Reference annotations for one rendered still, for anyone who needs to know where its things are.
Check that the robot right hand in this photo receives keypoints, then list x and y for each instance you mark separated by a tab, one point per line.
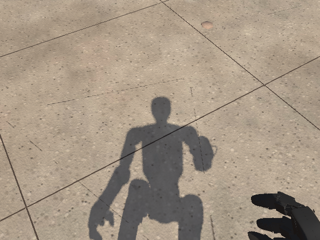
303	225

